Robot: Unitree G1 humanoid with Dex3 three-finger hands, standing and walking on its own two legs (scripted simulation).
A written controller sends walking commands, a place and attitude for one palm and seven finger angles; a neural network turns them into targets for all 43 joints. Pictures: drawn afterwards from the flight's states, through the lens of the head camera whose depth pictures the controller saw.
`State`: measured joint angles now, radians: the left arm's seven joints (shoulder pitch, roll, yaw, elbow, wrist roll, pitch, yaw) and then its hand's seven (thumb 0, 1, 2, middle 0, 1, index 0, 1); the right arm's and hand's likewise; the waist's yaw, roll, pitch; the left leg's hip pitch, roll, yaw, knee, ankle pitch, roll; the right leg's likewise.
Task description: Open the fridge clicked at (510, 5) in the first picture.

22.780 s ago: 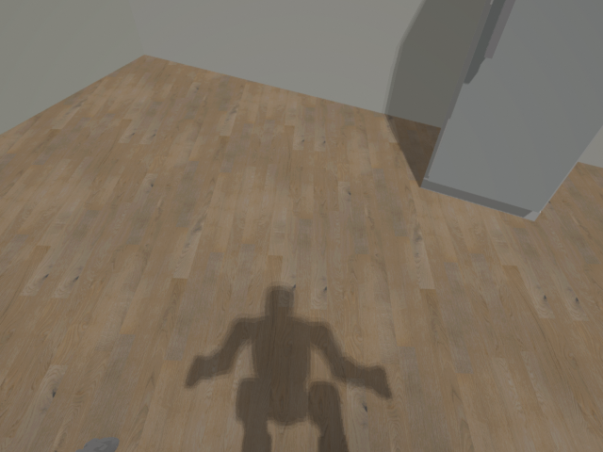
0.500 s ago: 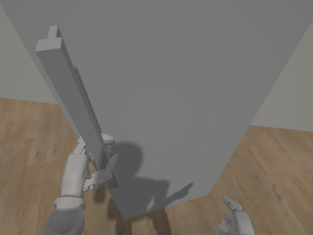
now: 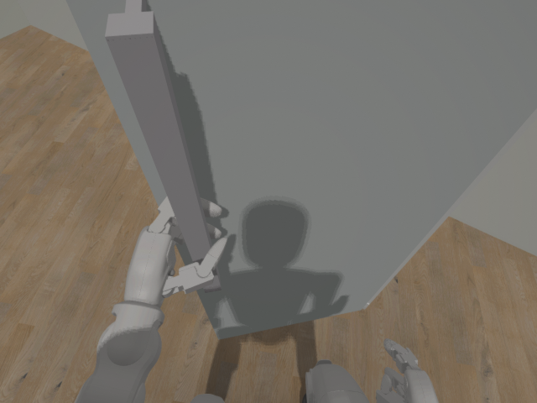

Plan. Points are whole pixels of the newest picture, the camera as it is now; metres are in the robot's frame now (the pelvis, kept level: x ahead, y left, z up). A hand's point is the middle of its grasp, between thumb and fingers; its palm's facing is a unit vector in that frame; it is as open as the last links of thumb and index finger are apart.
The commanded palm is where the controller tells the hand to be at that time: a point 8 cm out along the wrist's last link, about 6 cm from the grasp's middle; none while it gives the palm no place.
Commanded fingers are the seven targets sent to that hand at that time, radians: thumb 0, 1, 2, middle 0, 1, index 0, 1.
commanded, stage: walk backward, drawing the door open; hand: left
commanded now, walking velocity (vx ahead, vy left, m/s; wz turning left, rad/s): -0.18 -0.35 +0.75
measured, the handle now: (189, 199) +0.32 +0.11 +0.16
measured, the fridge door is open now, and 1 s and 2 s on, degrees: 44 80 72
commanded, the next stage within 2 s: stop walking and hold the door back in 0.70 s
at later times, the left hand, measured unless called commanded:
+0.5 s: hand (280, 390) +0.14 +0.00 +0.10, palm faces +0.38 -0.90 -0.21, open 7.0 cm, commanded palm +0.09 +0.04 +0.10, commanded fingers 0.00 0.90 0.90 -0.45 -1.40 -0.45 -1.40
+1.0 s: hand out of the picture +0.06 -0.10 +0.10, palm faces +0.70 -0.68 -0.22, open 6.9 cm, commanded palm +0.01 -0.04 +0.09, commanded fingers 0.00 0.90 0.90 -0.45 -1.40 -0.45 -1.40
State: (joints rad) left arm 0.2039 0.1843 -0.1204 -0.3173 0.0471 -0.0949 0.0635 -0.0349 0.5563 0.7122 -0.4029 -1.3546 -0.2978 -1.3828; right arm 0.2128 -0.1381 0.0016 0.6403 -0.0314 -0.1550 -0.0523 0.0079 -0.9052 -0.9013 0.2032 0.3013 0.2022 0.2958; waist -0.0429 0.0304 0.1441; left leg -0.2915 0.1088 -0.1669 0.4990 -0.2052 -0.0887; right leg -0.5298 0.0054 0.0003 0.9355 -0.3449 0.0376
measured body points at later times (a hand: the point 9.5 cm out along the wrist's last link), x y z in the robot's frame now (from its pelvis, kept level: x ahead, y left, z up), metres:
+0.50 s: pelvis -0.07 -0.22 -0.01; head -0.01 -0.19 +0.44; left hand +0.11 +0.05 +0.11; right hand +0.16 -0.36 -0.11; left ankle -0.08 -0.01 -0.73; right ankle +0.04 -0.36 -0.71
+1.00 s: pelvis -0.07 -0.42 -0.01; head -0.05 -0.39 +0.44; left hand +0.01 -0.07 +0.11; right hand +0.19 -0.46 -0.11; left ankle -0.13 -0.25 -0.73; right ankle +0.07 -0.52 -0.73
